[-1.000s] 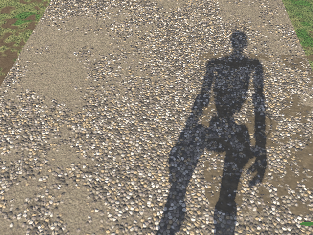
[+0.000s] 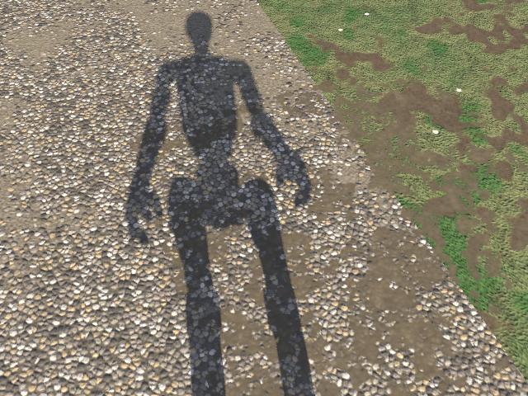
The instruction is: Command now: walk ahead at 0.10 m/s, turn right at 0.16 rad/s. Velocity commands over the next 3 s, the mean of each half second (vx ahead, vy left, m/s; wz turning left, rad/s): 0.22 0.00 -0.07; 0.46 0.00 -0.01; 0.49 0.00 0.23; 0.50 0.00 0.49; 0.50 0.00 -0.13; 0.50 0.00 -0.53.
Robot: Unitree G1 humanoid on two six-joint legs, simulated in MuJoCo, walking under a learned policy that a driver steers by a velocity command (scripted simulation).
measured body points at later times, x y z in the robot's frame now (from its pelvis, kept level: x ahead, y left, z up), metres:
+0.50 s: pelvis +0.12 +0.02 +0.00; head +0.13 +0.02 +0.45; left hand +0.11 +0.29 -0.13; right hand +0.26 -0.25 -0.10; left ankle +0.15 +0.12 -0.73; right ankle +0.06 -0.14 -0.73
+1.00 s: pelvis +0.36 +0.00 -0.02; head +0.40 +0.00 +0.43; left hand +0.61 +0.21 -0.09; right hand +0.28 -0.26 -0.15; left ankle +0.15 +0.12 -0.73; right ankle +0.50 -0.10 -0.73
